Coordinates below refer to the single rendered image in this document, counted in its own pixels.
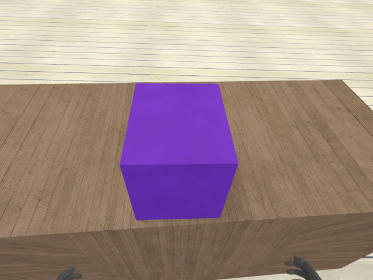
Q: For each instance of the carton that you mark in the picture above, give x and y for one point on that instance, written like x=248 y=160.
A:
x=178 y=160

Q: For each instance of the robot right hand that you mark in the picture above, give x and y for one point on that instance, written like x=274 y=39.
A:
x=307 y=272

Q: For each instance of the robot left hand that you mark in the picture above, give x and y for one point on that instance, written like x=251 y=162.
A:
x=68 y=275

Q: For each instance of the pedestal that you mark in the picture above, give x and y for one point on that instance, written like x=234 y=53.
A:
x=303 y=185

